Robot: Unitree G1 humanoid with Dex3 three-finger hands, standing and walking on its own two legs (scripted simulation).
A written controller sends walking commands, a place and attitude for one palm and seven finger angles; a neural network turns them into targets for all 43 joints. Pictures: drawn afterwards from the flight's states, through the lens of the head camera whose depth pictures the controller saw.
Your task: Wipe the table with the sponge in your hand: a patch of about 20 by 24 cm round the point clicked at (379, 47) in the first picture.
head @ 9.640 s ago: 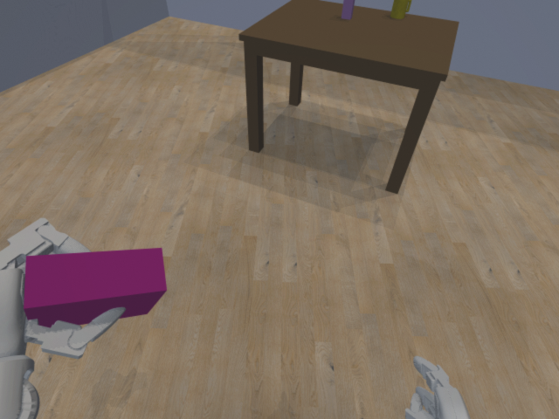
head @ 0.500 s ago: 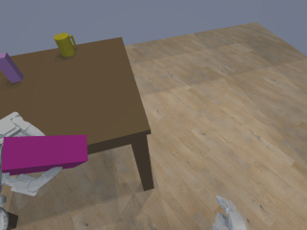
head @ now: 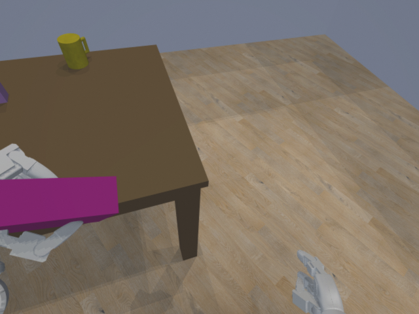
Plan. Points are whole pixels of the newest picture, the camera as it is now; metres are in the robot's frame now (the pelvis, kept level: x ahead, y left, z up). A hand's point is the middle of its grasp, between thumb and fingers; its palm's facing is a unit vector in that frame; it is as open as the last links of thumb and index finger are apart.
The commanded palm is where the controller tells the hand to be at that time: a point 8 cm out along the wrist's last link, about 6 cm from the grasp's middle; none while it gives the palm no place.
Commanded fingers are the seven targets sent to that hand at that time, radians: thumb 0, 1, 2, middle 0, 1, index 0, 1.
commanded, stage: come to a stop and stand still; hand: left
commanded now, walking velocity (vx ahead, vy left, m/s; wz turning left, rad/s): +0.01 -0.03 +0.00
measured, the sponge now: (75, 203) +0.23 +0.21 +0.16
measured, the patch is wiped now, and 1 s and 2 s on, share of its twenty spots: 0.00 0.00 0.00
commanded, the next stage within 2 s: look again from close up in 0.78 s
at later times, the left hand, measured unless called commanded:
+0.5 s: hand (47, 256) +0.16 +0.21 +0.16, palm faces +0.38 -0.83 -0.40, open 9.1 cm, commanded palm +0.11 +0.25 +0.18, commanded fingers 0.00 0.10 1.30 -1.20 -1.60 -1.20 -1.60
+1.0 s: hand out of the picture +0.17 +0.26 +0.19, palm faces +0.46 -0.78 -0.43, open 9.1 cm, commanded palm +0.09 +0.25 +0.18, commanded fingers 0.00 0.10 1.30 -1.20 -1.60 -1.20 -1.60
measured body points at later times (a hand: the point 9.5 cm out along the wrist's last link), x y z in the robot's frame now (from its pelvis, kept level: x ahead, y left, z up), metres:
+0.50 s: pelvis -0.05 -0.03 +0.00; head -0.05 -0.03 +0.45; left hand +0.13 +0.25 +0.19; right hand +0.10 -0.28 -0.08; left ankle -0.04 +0.09 -0.74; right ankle -0.01 -0.09 -0.74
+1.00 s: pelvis -0.08 -0.02 +0.00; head -0.06 -0.02 +0.45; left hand +0.14 +0.30 +0.21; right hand +0.08 -0.25 -0.09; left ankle -0.04 +0.09 -0.74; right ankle -0.01 -0.09 -0.74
